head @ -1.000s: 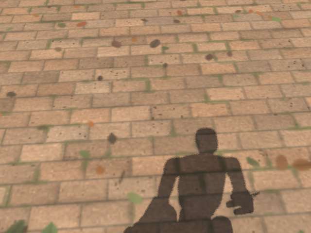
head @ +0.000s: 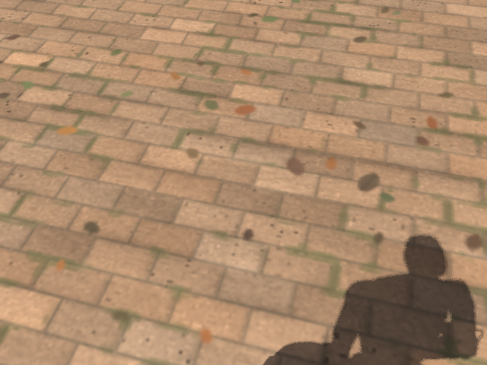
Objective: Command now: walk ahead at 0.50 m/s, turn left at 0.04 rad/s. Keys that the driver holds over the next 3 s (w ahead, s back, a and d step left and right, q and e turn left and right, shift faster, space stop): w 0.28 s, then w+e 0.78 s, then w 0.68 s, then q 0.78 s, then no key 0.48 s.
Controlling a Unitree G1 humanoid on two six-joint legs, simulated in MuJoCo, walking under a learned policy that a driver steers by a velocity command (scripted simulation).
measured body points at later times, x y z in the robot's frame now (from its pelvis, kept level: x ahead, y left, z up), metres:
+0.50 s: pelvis +0.27 +0.05 +0.00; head +0.28 +0.06 +0.45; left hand +0.38 +0.30 -0.14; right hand +0.24 -0.21 -0.14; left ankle +0.22 +0.11 -0.75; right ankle +0.38 -0.11 -0.68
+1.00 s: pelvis +0.53 -0.03 +0.00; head +0.56 -0.04 +0.44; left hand +0.64 +0.23 -0.13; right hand +0.58 -0.31 -0.12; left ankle +0.67 +0.12 -0.68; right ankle +0.50 -0.06 -0.75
